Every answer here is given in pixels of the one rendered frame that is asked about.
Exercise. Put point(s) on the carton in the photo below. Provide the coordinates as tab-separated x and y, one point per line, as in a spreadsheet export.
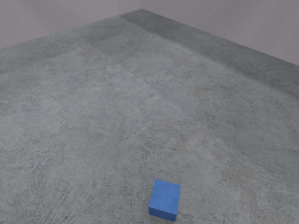
164	200

